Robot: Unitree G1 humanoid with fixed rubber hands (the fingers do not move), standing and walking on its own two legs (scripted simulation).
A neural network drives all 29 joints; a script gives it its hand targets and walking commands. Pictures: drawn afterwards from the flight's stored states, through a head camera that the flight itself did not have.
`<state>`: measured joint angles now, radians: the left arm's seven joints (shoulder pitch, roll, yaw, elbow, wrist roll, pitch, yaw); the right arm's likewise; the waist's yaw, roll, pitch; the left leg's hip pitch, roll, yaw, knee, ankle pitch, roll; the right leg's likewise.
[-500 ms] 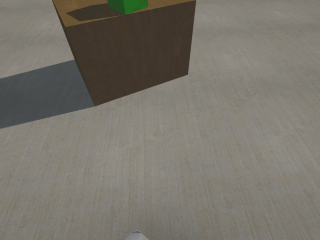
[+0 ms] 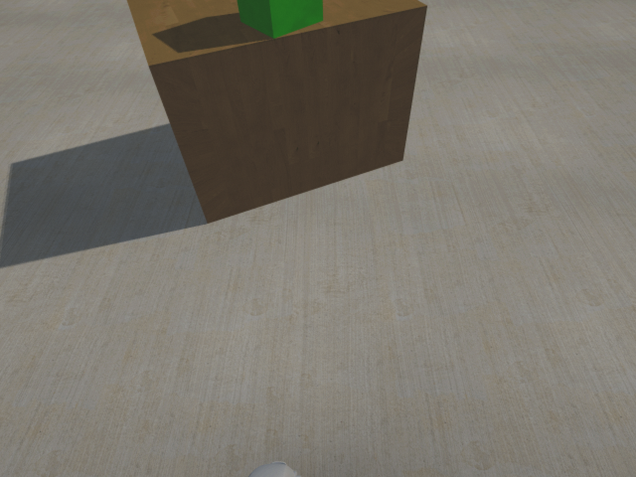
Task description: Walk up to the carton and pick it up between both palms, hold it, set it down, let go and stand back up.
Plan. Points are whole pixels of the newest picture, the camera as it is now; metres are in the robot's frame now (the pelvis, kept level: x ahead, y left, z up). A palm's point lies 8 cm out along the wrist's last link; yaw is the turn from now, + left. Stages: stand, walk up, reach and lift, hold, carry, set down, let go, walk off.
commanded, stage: walk up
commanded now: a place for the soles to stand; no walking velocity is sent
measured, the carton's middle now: out of the picture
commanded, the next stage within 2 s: none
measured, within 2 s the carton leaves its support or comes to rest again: neither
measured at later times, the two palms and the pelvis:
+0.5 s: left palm (130, 430) +0.22 +0.30 -0.11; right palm (561, 431) +0.21 -0.30 -0.12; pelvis +0.13 +0.00 -0.02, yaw +5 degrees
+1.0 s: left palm (141, 401) +0.27 +0.30 -0.13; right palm (524, 328) +0.35 -0.29 -0.09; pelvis +0.24 +0.01 -0.01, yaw +11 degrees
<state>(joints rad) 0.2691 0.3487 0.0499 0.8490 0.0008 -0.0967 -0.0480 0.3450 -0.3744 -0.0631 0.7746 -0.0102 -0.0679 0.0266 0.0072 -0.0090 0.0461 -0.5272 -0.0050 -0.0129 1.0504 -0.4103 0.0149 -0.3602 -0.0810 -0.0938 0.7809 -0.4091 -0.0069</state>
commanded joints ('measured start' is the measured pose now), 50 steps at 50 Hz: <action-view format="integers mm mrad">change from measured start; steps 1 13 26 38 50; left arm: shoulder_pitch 45 -105 161 86 -76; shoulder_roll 322 316 438 293 305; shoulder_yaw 116 83 168 119 110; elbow -98 -146 -65 -143 -122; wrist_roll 25 13 43 30 30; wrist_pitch -28 19 -33 11 71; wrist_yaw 27 3 20 20 -16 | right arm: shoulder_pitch -83 157 -67 -107 89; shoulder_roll -221 -404 -158 -208 -349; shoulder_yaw -47 -110 -16 -41 -73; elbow -69 -32 -97 -92 -26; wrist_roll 6 40 15 15 3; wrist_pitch -41 -63 -49 -34 -54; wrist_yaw -3 -47 -57 -34 -83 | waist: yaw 79 -80 165 99 -36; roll -150 100 -305 -114 87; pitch -1 -80 -69 -22 14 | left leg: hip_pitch -326 541 -534 -291 218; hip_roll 90 302 -94 47 239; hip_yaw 22 -838 -41 69 -679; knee -57 -725 161 -185 -695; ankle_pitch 54 -187 -87 125 -306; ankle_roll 2 289 35 4 278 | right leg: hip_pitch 392 -516 481 461 -344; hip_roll -278 1 -408 -232 -32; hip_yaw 205 163 693 79 190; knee -386 557 -573 -331 428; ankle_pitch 333 -107 -247 548 -129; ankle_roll -194 -33 -48 -124 -21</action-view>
